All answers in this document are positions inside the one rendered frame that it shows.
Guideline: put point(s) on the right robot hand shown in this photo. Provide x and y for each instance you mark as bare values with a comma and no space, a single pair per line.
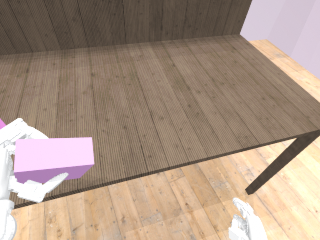
249,229

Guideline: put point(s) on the left robot hand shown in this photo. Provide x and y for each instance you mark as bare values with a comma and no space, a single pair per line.
30,190

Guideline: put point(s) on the robot left forearm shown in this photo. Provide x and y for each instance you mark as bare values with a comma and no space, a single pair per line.
8,224

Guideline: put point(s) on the table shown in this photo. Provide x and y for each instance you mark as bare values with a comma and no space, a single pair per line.
157,85

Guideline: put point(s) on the sponge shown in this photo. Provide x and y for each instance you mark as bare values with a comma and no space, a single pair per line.
41,159

